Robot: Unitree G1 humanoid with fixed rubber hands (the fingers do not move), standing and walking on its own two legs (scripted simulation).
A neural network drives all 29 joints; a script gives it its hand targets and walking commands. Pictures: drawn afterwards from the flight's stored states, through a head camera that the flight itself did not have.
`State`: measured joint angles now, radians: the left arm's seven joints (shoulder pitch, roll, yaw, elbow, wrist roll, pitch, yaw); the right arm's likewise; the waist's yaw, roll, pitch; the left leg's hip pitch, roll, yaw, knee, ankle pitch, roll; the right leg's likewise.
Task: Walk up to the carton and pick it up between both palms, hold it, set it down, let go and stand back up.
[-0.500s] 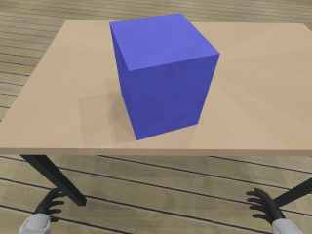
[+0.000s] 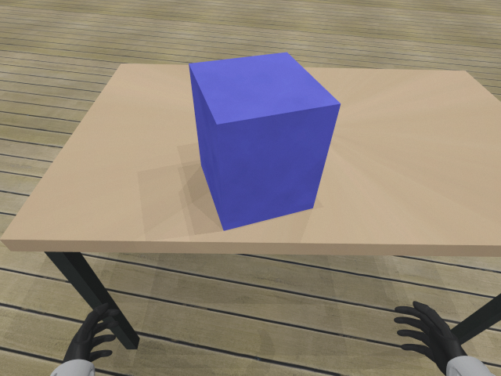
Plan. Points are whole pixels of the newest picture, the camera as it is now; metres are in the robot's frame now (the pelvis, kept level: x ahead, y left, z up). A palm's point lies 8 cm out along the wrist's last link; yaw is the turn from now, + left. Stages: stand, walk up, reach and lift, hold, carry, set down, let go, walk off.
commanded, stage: reach and lift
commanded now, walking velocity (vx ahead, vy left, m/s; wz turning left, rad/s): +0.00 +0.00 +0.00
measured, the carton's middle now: (255, 141) +0.53 +0.00 +0.11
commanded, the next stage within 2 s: none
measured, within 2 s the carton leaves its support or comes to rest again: neither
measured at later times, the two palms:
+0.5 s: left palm (100, 324) +0.19 +0.21 +0.06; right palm (450, 316) +0.20 -0.28 +0.04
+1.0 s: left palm (126, 305) +0.19 +0.17 +0.11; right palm (469, 288) +0.23 -0.30 +0.08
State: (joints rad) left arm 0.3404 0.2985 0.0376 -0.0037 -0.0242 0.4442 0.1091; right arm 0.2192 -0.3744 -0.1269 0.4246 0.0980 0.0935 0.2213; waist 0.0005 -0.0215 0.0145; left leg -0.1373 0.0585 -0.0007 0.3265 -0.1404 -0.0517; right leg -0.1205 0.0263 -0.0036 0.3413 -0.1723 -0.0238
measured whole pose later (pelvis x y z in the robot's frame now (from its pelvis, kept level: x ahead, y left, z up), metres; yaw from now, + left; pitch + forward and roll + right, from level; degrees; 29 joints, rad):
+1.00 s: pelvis +0.01 -0.02 +0.00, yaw +0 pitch -2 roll +1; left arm 0.43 0.12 -0.07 -0.65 -0.08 0.55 0.28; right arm 0.23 -0.53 -0.11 0.04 0.42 0.11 0.24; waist 0.00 -0.02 -0.02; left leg -0.11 0.07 0.00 0.28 -0.13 -0.06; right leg -0.13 0.04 0.00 0.36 -0.20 -0.05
